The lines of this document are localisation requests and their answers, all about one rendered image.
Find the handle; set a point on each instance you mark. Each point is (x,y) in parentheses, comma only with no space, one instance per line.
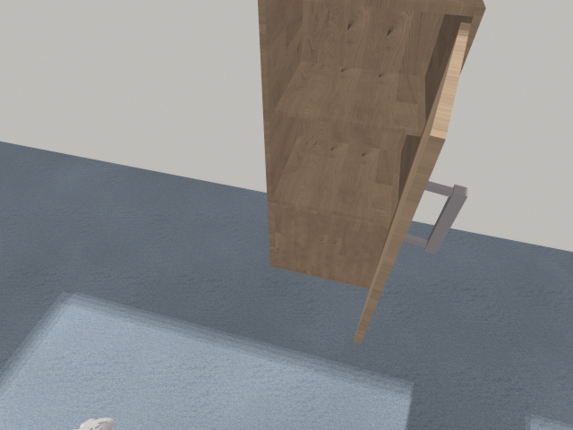
(457,197)

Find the cupboard door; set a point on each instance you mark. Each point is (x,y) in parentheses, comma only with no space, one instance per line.
(426,154)

